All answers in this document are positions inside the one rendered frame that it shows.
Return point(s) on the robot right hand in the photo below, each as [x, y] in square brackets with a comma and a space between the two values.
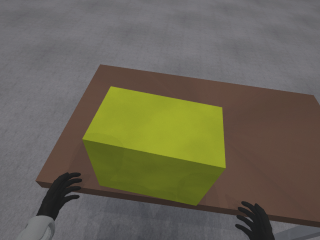
[261, 228]

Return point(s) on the table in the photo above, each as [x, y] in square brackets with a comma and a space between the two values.
[271, 144]

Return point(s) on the robot left hand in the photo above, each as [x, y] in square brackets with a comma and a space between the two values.
[55, 196]

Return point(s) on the carton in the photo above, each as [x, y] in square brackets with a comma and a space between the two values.
[156, 146]

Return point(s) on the left robot forearm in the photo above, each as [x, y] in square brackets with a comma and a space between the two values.
[39, 227]

